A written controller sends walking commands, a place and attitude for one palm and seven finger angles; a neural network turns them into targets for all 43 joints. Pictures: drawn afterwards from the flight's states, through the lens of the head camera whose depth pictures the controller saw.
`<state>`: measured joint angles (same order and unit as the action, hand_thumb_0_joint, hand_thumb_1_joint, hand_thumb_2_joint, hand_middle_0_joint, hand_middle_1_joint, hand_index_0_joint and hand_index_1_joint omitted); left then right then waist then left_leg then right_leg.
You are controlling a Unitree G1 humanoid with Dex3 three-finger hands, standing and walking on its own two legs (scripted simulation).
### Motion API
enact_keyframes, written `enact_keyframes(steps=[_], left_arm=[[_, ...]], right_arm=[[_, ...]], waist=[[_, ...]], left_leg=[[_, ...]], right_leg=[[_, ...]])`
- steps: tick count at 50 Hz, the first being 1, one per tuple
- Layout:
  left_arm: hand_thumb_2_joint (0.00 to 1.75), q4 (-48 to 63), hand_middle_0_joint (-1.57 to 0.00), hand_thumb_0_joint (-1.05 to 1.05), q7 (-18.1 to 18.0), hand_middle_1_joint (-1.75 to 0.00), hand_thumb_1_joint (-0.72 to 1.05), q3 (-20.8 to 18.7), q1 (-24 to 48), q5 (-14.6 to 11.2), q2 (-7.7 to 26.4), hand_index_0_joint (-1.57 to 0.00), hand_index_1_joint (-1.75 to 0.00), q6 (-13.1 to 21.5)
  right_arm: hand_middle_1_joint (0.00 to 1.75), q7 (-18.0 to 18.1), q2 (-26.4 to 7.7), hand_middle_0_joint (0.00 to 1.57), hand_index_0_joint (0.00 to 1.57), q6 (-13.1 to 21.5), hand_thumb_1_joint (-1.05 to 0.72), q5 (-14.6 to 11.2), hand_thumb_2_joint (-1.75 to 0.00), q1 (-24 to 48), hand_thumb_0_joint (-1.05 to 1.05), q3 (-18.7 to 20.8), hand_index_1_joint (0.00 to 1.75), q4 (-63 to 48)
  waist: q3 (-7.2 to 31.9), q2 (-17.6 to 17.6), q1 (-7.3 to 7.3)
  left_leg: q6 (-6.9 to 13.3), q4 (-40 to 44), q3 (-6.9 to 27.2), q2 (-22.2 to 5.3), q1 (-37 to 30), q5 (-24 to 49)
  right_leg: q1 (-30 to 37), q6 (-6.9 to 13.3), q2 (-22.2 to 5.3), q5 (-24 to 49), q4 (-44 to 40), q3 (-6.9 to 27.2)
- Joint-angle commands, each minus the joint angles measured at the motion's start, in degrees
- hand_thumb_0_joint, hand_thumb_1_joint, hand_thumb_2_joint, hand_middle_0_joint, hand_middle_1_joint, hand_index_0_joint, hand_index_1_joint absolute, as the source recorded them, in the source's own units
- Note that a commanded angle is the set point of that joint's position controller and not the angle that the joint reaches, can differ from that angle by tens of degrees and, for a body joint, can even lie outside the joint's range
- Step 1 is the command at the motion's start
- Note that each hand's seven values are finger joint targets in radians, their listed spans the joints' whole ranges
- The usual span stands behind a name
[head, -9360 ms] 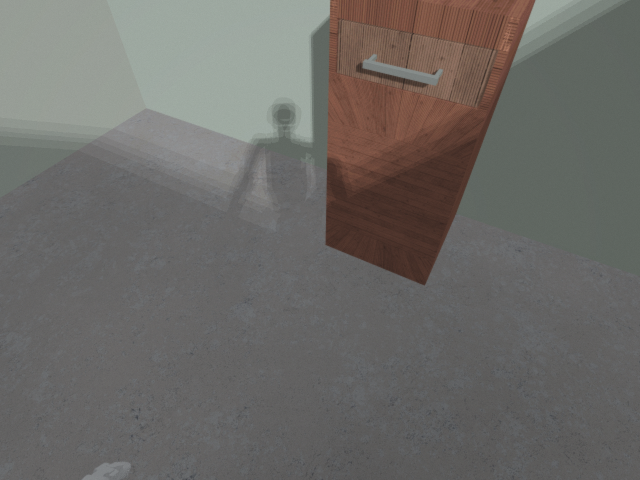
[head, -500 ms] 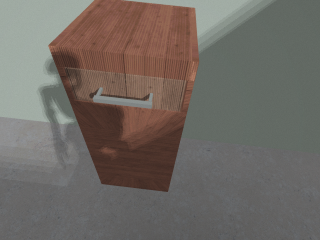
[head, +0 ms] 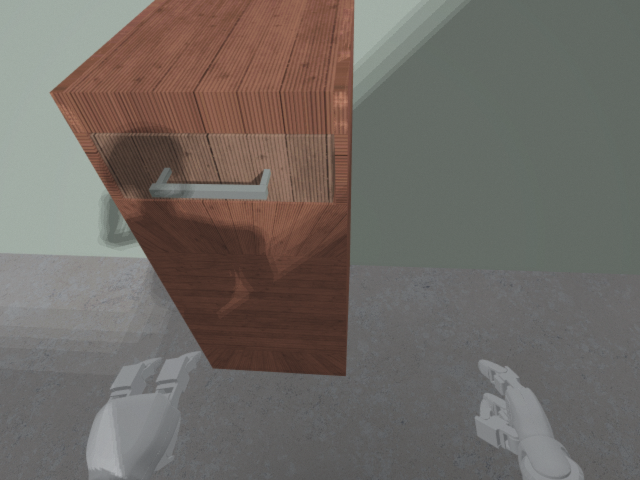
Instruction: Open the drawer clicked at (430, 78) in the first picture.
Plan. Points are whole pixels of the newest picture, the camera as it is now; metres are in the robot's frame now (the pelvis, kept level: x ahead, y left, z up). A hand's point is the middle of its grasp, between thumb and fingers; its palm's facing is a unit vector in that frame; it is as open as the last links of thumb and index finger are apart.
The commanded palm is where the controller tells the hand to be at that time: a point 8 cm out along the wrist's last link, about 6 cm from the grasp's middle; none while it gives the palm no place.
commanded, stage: raise the hand with hooked fingers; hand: left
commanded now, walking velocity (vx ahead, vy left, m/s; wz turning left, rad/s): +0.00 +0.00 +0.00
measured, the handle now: (212, 183) +0.52 +0.25 +0.08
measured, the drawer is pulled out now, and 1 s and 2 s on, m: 0.00 0.00 0.00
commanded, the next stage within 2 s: move the hooked fingers above the handle in 1.48 s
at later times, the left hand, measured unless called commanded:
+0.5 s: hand (149, 326) +0.26 +0.24 +0.08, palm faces +0.05 -0.07 -1.00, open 11.5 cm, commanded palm +0.23 +0.24 +0.14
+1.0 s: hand (98, 222) +0.33 +0.30 +0.18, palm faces +0.15 -0.08 -0.99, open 13.7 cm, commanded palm +0.30 +0.29 +0.24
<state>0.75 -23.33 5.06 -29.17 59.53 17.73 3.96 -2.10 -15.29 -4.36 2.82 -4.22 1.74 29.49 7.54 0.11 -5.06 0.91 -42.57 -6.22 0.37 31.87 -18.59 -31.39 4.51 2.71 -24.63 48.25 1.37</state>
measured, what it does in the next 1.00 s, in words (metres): shifts its weight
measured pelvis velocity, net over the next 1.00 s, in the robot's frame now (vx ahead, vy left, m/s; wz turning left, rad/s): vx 0.02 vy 0.05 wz -0.01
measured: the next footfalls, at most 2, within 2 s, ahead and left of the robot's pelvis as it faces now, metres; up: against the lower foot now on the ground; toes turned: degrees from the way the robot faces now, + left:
none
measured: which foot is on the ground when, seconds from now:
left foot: down 0.00-1.00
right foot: down 0.00-1.00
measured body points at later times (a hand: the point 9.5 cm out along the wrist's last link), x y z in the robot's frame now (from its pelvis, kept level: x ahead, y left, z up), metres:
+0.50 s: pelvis +0.04 -0.01 +0.02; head +0.06 -0.06 +0.46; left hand +0.25 +0.24 +0.14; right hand +0.23 -0.24 -0.10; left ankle +0.03 +0.13 -0.70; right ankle -0.01 -0.07 -0.70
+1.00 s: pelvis +0.02 +0.05 +0.03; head +0.02 +0.02 +0.48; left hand +0.32 +0.30 +0.23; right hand +0.25 -0.14 -0.06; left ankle +0.03 +0.13 -0.70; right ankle -0.01 -0.07 -0.70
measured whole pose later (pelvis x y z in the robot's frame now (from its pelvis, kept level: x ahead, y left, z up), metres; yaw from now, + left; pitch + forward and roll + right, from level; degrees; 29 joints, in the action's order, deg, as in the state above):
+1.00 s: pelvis +0.02 +0.05 +0.03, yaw -1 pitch +0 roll +0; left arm 4.7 1.3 3.7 7.4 50.4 29.9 -11.9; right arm 0.6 -12.4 -9.8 -1.5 -3.4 -2.4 34.1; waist 1.8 -4.9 -5.1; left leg 3.5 -28.1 2.1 5.3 14.1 -13.7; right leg -11.1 0.3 0.8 -18.0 29.1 2.6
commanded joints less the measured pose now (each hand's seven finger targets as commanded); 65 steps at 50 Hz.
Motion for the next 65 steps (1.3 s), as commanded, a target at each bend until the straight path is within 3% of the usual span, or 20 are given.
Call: enact_keyframes(steps=[1, 2, 3, 7, 10, 12, 13, 15, 17, 19, 21, 27, 33, 37, 40, 42, 48, 54, 58, 65], left_arm=[[0.68, 17.14, -0.24, 0.0, -6.78, -0.63, 0.39, -13.93, 11.54, 2.46, 16.61, -0.24, -0.63, 1.24], [0.67, 19.0, -0.24, 0.0, -7.22, -0.64, 0.36, -14.69, 18.16, 2.09, 18.14, -0.24, -0.64, 1.92], [0.66, 18.49, -0.24, 0.0, -7.23, -0.66, 0.34, -13.46, 19.79, 0.72, 16.81, -0.24, -0.66, 2.58], [0.62, 15.29, -0.25, 0.0, -3.72, -0.72, 0.25, -9.58, 22.39, -3.44, 14.46, -0.25, -0.72, 2.77], [0.59, 12.74, -0.25, 0.0, 0.84, -0.76, 0.18, -8.41, 18.73, -5.17, 14.29, -0.25, -0.76, -0.2], [0.57, 11.95, -0.25, 0.0, 3.37, -0.8, 0.13, -11.52, 14.14, -5.61, 16.68, -0.25, -0.8, -2.71], [0.56, 12.05, -0.26, 0.0, 4.65, -0.81, 0.11, -10.12, 12.6, -6.16, 15.55, -0.26, -0.81, -3.6], [0.54, 13.35, -0.26, 0.0, 6.57, -0.84, 0.06, -13.32, 10.41, -6.7, 18.7, -0.26, -0.84, -4.05], [0.52, 15.67, -0.26, 0.0, 7.53, -0.87, 0.01, -16.56, 9.93, -6.44, 21.96, -0.26, -0.87, -3.85], [0.5, 19.17, -0.27, 0.0, 7.46, -0.9, -0.03, -16.53, 11.28, -7.06, 21.07, -0.27, -0.9, -3.23], [0.48, 20.43, -0.27, 0.0, 6.62, -0.93, -0.08, -17.54, 11.77, -7.5, 20.89, -0.27, -0.93, -2.74], [0.42, 19.16, -0.28, 0.0, 6.19, -1.02, -0.22, -16.61, 14.91, -8.85, 19.5, -0.28, -1.02, -5.82], [0.36, 21.84, -0.29, 0.0, 10.69, -1.11, -0.36, -11.77, 27.21, -8.16, 20.34, -0.29, -1.11, -9.94], [0.32, 21.12, -0.3, 0.0, 13.3, -1.17, -0.45, -12.85, 34.45, -7.85, 23.61, -0.3, -1.17, -10.95], [0.3, 18.72, -0.3, 0.0, 15.39, -1.2, -0.5, -11.35, 40.25, -8.01, 23.08, -0.3, -1.2, -12.32], [0.3, 17.63, -0.3, 0.0, 17.08, -1.2, -0.5, -11.91, 43.73, -8.13, 24.32, -0.3, -1.2, -13.51], [0.3, 12.96, -0.3, 0.0, 24.06, -1.2, -0.5, -7.98, 53.04, -8.37, 23.17, -0.3, -1.2, -16.19], [0.3, 13.61, -0.3, 0.0, 27.95, -1.2, -0.5, -9.63, 63.02, -8.32, 27.24, -0.3, -1.2, -13.69], [0.3, 10.24, -0.3, 0.0, 29.73, -1.2, -0.5, -9.29, 55.8, -9.78, 24.76, -0.3, -1.2, -12.88], [0.3, 16.85, -0.3, 0.0, 27.25, -1.2, -0.5, -11.86, 58.15, -10.16, 27.33, -0.3, -1.2, -8.75]], right_arm=[[0.3, 1.37, -3.25, 0.2, 0.2, -0.37, -0.9, 1.22, -0.9, 7.41, 0.0, 1.01, 0.3, -9.48], [0.3, 2.0, -3.31, 0.2, 0.2, -0.53, -0.9, 1.76, -0.9, 7.3, 0.0, 1.08, 0.3, -8.34], [0.3, 2.6, -3.07, 0.2, 0.2, -0.07, -0.9, 1.6, -0.9, 7.52, 0.0, 1.13, 0.3, -8.27], [0.3, 3.36, -3.62, 0.2, 0.2, 1.32, -0.9, 1.08, -0.9, 7.79, 0.0, 0.72, 0.3, -6.29], [0.3, 3.74, -3.57, 0.2, 0.2, 1.15, -0.9, 0.17, -0.9, 7.18, 0.0, 0.31, 0.3, -5.53], [0.3, 3.55, -3.91, 0.2, 0.2, 0.55, -0.9, -0.03, -0.9, 7.75, 0.0, -0.27, 0.3, -5.3], [0.3, 3.58, -3.66, 0.2, 0.2, 0.18, -0.9, -0.23, -0.9, 7.18, 0.0, -0.6, 0.3, -5.21], [0.3, 3.6, -3.87, 0.2, 0.2, -0.22, -0.9, -0.28, -0.9, 7.21, 0.0, -1.01, 0.3, -5.24], [0.3, 3.54, -4.47, 0.2, 0.2, -0.39, -0.9, -0.34, -0.9, 8.03, 0.0, -1.53, 0.3, -5.57], [0.3, 3.74, -4.03, 0.2, 0.2, -0.58, -0.9, -0.57, -0.9, 8.16, 0.0, -1.37, 0.3, -5.81], [0.3, 3.88, -3.9, 0.2, 0.2, -0.36, -0.9, -0.78, -0.9, 8.02, 0.0, -0.86, 0.3, -5.58], [0.3, 3.39, -4.35, 0.2, 0.2, -0.01, -0.9, -2.15, -0.9, 7.62, 0.0, 0.89, 0.3, -4.69], [0.3, 4.1, -4.53, 0.2, 0.2, -1.08, -0.9, -2.92, -0.9, 8.4, 0.0, 0.95, 0.3, -4.22], [0.3, 4.28, -4.7, 0.2, 0.2, -1.71, -0.9, -3.29, -0.9, 8.62, 0.0, 0.37, 0.3, -3.95], [0.3, 4.0, -4.41, 0.2, 0.2, -2.16, -0.9, -3.79, -0.9, 8.27, 0.0, -0.06, 0.3, -3.32], [0.3, 3.81, -4.63, 0.2, 0.2, -2.43, -0.9, -4.06, -0.9, 8.6, 0.0, -0.31, 0.3, -3.55], [0.3, 3.19, -4.65, 0.2, 0.2, -3.12, -0.9, -4.45, -0.9, 8.25, 0.0, -1.59, 0.3, -3.74], [0.3, 2.87, -4.87, 0.2, 0.2, -2.34, -0.9, -4.14, -0.9, 6.95, 0.0, -1.79, 0.3, -3.44], [0.3, 1.89, -5.02, 0.2, 0.2, -2.18, -0.9, -4.3, -0.9, 5.8, 0.0, -1.66, 0.3, -3.88], [0.3, 1.63, -5.46, 0.2, 0.2, -0.72, -0.9, -4.1, -0.9, 5.27, 0.0, -0.9, 0.3, -4.1]], waist=[[9.12, -3.26, -1.02], [8.16, -0.52, 0.97], [6.72, -1.67, 1.92], [5.5, -0.56, 4.53], [5.93, 0.83, 3.06], [8.46, 2.26, 0.88], [8.48, 2.83, 0.79], [8.47, 4.61, -0.4], [8.83, 5.13, -1.25], [8.82, 2.95, -1.31], [9.33, 1.64, -1.23], [8.51, 4.81, -0.04], [9.21, 0.54, 0.54], [8.13, -2.68, 0.15], [5.78, -3.7, 0.54], [6.77, -3.73, 0.31], [5.57, -3.13, 1.07], [7.16, -4.73, 0.97], [6.0, -3.36, -0.01], [6.96, -4.57, -0.19]], left_leg=[[1.55, -1.85, 6.06, 4.04, -7.36, 8.85], [1.95, -3.55, 7.04, 4.13, -7.59, 7.28], [2.09, -4.31, 7.09, 4.28, -7.35, 5.79], [2.52, -4.2, 7.94, 4.1, -7.43, 5.33], [2.21, -0.25, 7.64, 3.68, -6.26, 7.18], [1.86, 1.62, 7.37, 3.81, -6.41, 9.78], [1.72, 2.85, 7.28, 3.75, -5.64, 10.29], [1.52, 4.43, 7.3, 3.84, -5.02, 11.45], [1.5, 5.06, 7.32, 3.84, -5.51, 12.25], [1.51, 5.84, 7.53, 4.04, -6.09, 12.4], [1.58, 6.32, 7.6, 4.19, -7.2, 12.73], [1.71, 7.45, 6.92, 4.43, -9.39, 13.86], [2.16, 10.23, 6.32, 3.89, -16.47, 18.04], [1.93, 12.44, 7.41, 2.86, -20.89, 21.82], [1.37, 14.43, 8.18, 2.08, -22.58, 23.5], [0.93, 15.49, 8.7, 1.61, -23.99, 24.49], [0.36, 18.23, 9.64, 0.59, -25.68, 23.83], [-0.34, 20.19, 11.87, -0.25, -28.36, 23.0], [-0.48, 21.03, 11.71, -0.34, -27.36, 22.87], [-0.39, 22.25, 12.69, -0.22, -27.13, 17.01]], right_leg=[[2.52, 0.03, -2.37, 13.87, -11.36, 13.42], [0.75, -0.38, -2.69, 11.14, -12.9, 15.01], [1.01, -0.82, -3.35, 9.42, -14.44, 15.76], [2.13, -2.17, -3.79, 12.7, -16.27, 15.42], [9.47, -3.87, -4.75, 23.62, -16.44, 13.91], [14.88, -4.45, -4.95, 32.32, -15.27, 13.69], [18.1, -5.15, -5.77, 37.61, -14.64, 12.77], [22.14, -5.91, -6.12, 44.26, -13.58, 11.89], [23.75, -6.32, -6.2, 48.33, -13.13, 11.55], [23.76, -6.37, -6.44, 48.75, -13.2, 10.68], [23.08, -6.05, -6.1, 47.19, -13.41, 9.76], [22.11, -6.1, -5.53, 45.5, -14.52, 7.42], [21.88, -4.95, -4.47, 37.26, -16.41, 3.3], [20.69, -3.28, -2.63, 29.42, -18.07, 0.98], [19.72, -2.74, -1.91, 25.34, -19.5, -0.46], [20.68, -2.41, -1.5, 23.48, -20.22, -0.7], [20.68, -2.15, -1.38, 19.28, -22.23, -1.92], [20.15, -1.74, -1.04, 15.44, -23.54, -2.48], [20.81, -1.8, -1.16, 15.23, -24.15, -2.88], [19.93, -1.88, -0.83, 13.08, -24.24, -2.74]])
